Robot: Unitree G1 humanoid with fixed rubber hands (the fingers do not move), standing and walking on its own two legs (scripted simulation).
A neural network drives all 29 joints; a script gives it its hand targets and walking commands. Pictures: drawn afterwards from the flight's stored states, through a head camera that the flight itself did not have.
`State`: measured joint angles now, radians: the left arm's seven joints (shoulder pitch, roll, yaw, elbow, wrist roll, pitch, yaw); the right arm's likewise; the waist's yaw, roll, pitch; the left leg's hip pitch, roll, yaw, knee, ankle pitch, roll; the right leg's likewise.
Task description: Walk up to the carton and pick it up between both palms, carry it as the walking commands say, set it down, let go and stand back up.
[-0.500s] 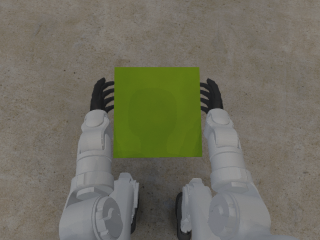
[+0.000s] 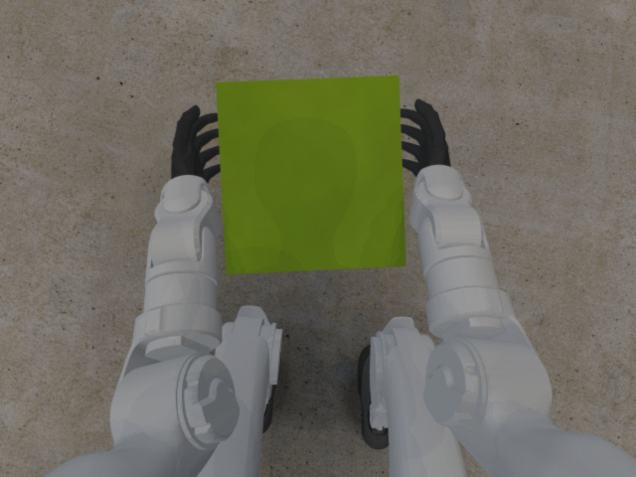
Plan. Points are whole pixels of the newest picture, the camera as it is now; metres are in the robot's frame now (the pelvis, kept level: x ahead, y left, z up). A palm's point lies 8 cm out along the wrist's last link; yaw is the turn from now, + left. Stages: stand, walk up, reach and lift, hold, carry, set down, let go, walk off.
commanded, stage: set down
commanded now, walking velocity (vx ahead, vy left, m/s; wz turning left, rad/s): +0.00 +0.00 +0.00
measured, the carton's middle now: (312, 186) +0.48 +0.04 -0.17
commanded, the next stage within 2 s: none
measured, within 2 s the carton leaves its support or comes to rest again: neither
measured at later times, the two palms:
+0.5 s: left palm (209, 181) +0.48 +0.18 -0.17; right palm (408, 174) +0.51 -0.10 -0.17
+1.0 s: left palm (218, 182) +0.50 +0.19 -0.25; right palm (392, 177) +0.53 -0.09 -0.26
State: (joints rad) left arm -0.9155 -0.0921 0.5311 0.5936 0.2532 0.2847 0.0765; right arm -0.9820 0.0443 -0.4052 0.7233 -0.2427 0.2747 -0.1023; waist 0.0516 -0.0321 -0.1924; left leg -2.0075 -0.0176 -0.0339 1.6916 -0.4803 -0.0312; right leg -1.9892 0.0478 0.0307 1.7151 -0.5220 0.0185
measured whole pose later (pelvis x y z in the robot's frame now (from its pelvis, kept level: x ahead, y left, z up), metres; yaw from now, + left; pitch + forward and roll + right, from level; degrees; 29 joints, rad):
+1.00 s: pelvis -0.01 +0.00 -0.12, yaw +0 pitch +44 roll +1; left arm -1.24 0.08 0.45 0.75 0.12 0.25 0.08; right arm -1.31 -0.15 -0.27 0.90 -0.08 0.23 -0.15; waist 0.09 -0.02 0.11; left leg -2.33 -0.03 -0.03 2.07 -0.52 -0.04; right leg -2.31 0.07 0.03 2.10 -0.57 0.03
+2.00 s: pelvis -0.01 +0.00 -0.14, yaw +0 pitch +43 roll +1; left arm -1.29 0.16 0.48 0.89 0.09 0.19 0.02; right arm -1.36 -0.14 -0.31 0.96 -0.13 0.18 -0.09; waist 0.09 0.00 0.16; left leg -2.35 -0.04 -0.03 2.15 -0.55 -0.05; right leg -2.33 0.08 0.04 2.18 -0.59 0.04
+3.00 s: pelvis -0.01 +0.00 -0.13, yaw +0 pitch +41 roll +1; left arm -1.28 0.23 0.29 1.07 -0.07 0.01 0.10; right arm -1.33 -0.28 -0.12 1.06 0.05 0.04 -0.13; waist 0.07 0.01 0.25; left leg -2.31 -0.04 -0.03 2.15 -0.56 -0.05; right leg -2.28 0.07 0.04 2.18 -0.61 0.05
